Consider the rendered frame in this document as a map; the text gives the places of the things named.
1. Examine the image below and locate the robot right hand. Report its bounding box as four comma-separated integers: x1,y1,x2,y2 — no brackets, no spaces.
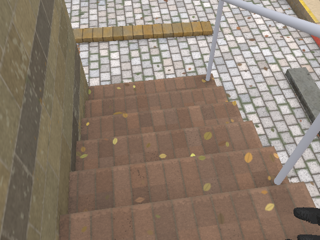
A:
285,207,320,240

